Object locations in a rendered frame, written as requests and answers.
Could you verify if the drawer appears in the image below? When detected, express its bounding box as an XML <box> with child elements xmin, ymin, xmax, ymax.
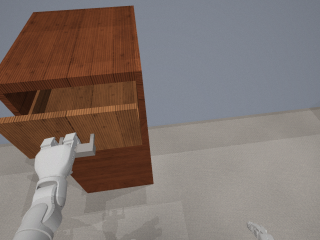
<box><xmin>0</xmin><ymin>81</ymin><xmax>143</xmax><ymax>159</ymax></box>

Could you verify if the handle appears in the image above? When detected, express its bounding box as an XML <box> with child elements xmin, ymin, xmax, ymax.
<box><xmin>58</xmin><ymin>133</ymin><xmax>96</xmax><ymax>158</ymax></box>

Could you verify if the cabinet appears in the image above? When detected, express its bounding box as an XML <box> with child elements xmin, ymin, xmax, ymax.
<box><xmin>0</xmin><ymin>5</ymin><xmax>154</xmax><ymax>193</ymax></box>

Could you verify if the robot left hand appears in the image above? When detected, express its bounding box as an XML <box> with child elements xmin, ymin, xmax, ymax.
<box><xmin>34</xmin><ymin>132</ymin><xmax>81</xmax><ymax>180</ymax></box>

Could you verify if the robot right hand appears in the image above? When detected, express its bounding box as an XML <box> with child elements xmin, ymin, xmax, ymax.
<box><xmin>246</xmin><ymin>221</ymin><xmax>275</xmax><ymax>240</ymax></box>

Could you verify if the left robot forearm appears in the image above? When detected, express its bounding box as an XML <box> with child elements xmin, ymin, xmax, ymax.
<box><xmin>13</xmin><ymin>176</ymin><xmax>68</xmax><ymax>240</ymax></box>

